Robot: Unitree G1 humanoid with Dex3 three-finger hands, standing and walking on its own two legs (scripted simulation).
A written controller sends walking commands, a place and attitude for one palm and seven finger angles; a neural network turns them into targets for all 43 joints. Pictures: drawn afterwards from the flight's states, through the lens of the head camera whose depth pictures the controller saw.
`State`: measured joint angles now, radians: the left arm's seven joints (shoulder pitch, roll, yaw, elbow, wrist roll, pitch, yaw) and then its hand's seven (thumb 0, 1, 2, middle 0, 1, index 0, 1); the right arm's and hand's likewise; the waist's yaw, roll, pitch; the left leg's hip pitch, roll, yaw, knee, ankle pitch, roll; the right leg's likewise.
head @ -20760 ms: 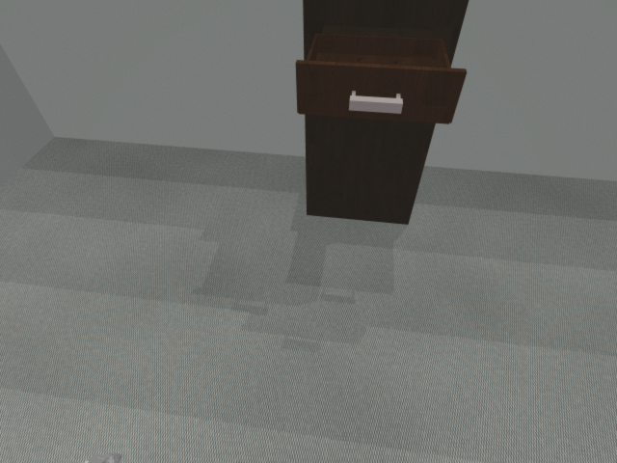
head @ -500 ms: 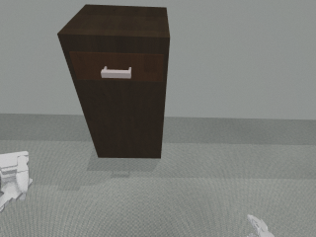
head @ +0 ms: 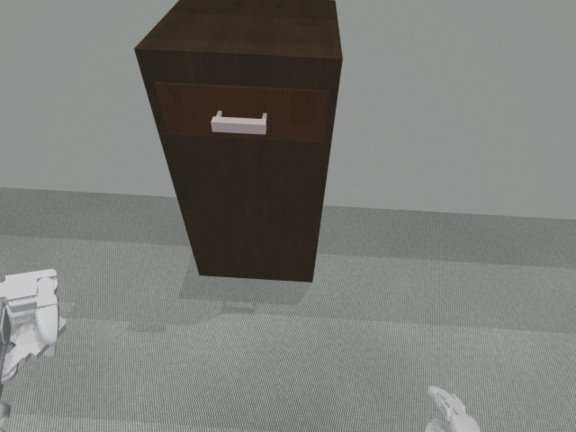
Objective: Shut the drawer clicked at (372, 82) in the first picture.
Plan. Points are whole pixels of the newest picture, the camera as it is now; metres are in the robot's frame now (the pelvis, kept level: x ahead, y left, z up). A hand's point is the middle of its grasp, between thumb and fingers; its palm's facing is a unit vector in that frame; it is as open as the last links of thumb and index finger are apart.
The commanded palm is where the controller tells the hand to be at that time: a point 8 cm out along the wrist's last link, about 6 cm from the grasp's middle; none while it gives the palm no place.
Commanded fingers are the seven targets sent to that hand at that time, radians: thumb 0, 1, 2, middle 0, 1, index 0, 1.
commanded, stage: stop stepping back and stand still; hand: left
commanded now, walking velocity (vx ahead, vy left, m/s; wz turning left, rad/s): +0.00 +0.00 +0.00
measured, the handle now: (240, 120) +0.81 +0.18 +0.00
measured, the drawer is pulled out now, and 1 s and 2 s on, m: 0.00 0.00 0.00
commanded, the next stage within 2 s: let the arm hang, fingers relaxed in 0.16 s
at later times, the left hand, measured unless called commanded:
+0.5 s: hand out of the picture +0.08 +0.21 -0.15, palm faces +0.03 -0.97 -0.26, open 3.0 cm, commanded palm none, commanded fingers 0.00 0.90 0.90 -0.88 -1.04 -0.88 -1.04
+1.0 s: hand out of the picture -0.10 +0.17 -0.17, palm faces +0.08 -0.98 -0.20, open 6.8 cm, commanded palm none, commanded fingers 0.00 0.90 0.90 -0.20 -0.30 -0.20 -0.30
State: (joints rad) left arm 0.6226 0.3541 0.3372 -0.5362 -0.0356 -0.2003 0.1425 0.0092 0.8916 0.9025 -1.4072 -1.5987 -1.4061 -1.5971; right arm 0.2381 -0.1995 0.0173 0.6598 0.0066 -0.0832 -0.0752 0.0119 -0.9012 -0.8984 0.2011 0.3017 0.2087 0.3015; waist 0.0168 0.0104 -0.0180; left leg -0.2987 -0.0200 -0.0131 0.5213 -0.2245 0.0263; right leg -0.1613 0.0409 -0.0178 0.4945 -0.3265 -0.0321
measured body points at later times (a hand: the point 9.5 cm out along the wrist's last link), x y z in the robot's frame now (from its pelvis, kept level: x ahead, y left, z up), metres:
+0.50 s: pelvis -0.02 +0.01 -0.01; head -0.02 +0.01 +0.44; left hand +0.08 +0.26 -0.13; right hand +0.10 -0.25 -0.13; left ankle +0.04 +0.10 -0.73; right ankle -0.04 -0.10 -0.73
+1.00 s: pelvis -0.03 +0.00 +0.00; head -0.03 -0.01 +0.45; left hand -0.10 +0.22 -0.15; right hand -0.05 -0.20 -0.16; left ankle +0.04 +0.10 -0.73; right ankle -0.04 -0.10 -0.73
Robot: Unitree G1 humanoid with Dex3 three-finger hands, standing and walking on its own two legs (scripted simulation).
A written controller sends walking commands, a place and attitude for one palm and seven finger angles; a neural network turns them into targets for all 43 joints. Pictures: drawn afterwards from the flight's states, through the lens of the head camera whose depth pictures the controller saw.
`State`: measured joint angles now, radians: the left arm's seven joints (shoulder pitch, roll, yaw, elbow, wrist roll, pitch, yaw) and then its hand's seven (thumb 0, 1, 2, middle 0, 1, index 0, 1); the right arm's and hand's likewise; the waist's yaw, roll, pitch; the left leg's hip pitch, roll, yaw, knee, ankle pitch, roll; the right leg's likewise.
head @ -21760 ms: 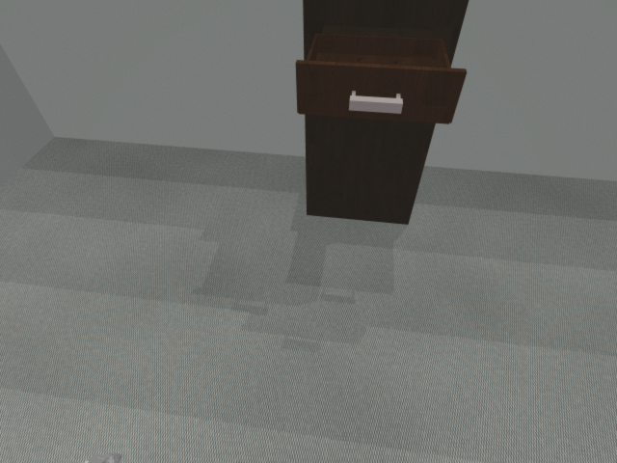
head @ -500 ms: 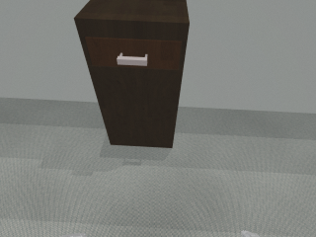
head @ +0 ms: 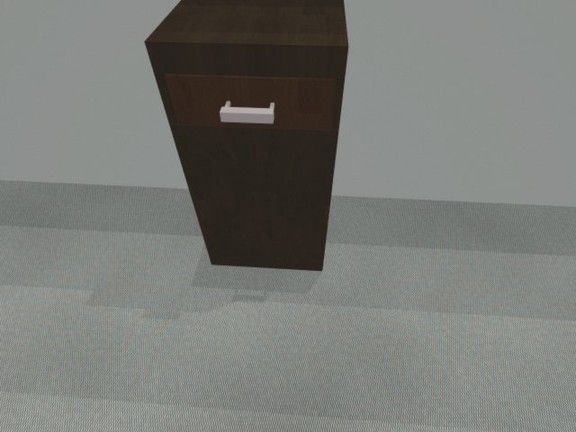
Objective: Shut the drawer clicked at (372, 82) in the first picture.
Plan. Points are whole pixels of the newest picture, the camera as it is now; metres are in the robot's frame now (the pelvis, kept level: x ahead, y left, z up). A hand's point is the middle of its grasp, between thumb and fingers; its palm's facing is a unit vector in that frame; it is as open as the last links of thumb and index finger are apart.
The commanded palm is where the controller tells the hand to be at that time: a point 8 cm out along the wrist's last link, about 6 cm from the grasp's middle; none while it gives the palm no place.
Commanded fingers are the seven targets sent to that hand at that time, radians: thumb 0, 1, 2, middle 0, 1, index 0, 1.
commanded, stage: let the arm hang, fingers relaxed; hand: left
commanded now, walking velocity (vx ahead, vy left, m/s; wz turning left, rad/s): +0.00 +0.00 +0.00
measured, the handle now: (248, 110) +0.84 +0.15 +0.00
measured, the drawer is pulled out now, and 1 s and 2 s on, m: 0.00 0.00 0.00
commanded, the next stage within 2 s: look to check the result in 0.36 s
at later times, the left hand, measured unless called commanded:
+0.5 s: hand out of the picture -0.02 +0.14 -0.18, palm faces +0.06 -0.98 -0.16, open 7.3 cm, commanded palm none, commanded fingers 0.00 0.90 0.90 -0.20 -0.30 -0.20 -0.30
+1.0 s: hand out of the picture +0.00 +0.13 -0.17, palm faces +0.06 -0.98 -0.17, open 7.3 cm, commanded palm none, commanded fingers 0.00 0.90 0.90 -0.20 -0.30 -0.20 -0.30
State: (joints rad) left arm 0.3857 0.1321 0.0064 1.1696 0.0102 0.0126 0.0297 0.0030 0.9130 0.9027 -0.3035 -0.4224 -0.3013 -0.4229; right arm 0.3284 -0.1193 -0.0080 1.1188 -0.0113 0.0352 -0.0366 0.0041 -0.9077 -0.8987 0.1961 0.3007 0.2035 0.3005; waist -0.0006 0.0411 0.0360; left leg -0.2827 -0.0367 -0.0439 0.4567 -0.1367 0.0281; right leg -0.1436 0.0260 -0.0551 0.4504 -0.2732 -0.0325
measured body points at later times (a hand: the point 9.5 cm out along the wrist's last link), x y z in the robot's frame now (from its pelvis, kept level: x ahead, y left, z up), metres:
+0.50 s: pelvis +0.01 -0.02 +0.00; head +0.02 -0.02 +0.45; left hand -0.02 +0.19 -0.16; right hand -0.02 -0.21 -0.17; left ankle +0.07 +0.10 -0.74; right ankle -0.02 -0.10 -0.74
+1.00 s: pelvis +0.03 -0.02 +0.00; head +0.04 -0.03 +0.45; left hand +0.00 +0.18 -0.16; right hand +0.01 -0.23 -0.17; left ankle +0.07 +0.10 -0.74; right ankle -0.02 -0.10 -0.74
